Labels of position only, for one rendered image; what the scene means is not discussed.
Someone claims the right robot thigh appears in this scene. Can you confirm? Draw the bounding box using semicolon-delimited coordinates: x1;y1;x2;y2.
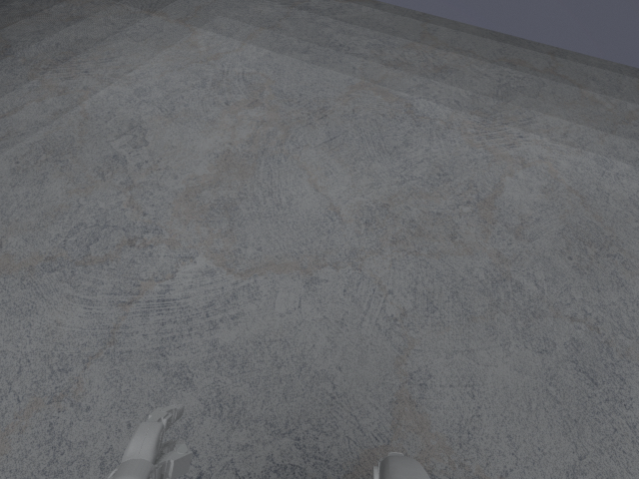
372;455;430;479

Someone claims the robot left forearm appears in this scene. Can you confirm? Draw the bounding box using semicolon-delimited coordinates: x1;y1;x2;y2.
108;459;156;479

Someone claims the left robot hand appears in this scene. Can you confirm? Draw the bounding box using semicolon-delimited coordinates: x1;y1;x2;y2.
121;404;193;479

